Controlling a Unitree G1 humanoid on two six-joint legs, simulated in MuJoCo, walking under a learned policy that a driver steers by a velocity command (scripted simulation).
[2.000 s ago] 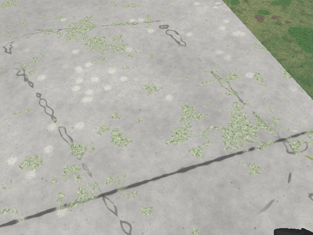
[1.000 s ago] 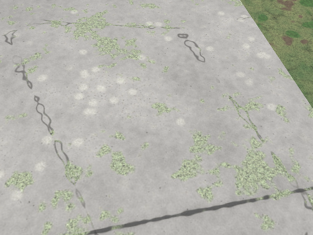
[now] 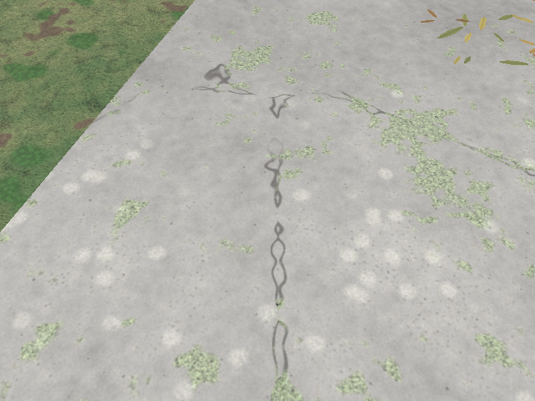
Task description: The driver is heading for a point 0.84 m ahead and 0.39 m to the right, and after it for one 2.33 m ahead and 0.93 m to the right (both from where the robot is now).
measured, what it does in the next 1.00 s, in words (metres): walks ahead, turning right: right foot, then left foot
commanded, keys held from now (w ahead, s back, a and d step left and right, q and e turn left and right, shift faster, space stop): w+e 1.00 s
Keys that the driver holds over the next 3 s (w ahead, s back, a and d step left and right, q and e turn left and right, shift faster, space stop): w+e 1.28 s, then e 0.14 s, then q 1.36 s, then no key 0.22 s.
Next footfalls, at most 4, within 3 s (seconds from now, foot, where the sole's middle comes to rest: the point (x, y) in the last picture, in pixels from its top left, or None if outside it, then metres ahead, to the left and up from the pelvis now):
0.32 right None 0.37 -0.14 -0.78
0.78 left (267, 322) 0.68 0.00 -0.78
1.30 right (402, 290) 0.78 -0.38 -0.78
1.82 left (364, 228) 0.99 -0.31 -0.78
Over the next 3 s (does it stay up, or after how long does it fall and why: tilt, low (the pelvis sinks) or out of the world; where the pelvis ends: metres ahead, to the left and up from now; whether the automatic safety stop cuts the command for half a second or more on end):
stays up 0.86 -0.33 0.00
